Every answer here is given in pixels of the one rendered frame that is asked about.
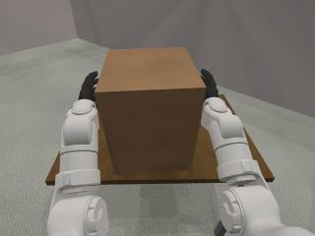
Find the table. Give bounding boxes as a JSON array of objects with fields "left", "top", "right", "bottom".
[{"left": 45, "top": 94, "right": 275, "bottom": 236}]

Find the right robot forearm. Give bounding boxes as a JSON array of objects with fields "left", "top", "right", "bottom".
[{"left": 201, "top": 97, "right": 281, "bottom": 219}]

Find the robot right hand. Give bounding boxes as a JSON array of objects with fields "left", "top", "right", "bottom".
[{"left": 200, "top": 69, "right": 219, "bottom": 102}]

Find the left robot forearm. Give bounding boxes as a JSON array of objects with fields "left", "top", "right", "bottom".
[{"left": 46, "top": 99, "right": 101, "bottom": 236}]

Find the robot right upper arm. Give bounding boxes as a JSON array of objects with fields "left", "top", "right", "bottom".
[{"left": 220, "top": 185, "right": 315, "bottom": 236}]

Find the carton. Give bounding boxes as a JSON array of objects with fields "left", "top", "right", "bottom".
[{"left": 94, "top": 47, "right": 207, "bottom": 175}]

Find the robot left hand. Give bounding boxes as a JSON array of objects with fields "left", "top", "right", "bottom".
[{"left": 78, "top": 71, "right": 98, "bottom": 108}]

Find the robot left upper arm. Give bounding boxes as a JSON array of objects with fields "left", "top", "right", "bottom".
[{"left": 47, "top": 195, "right": 109, "bottom": 236}]

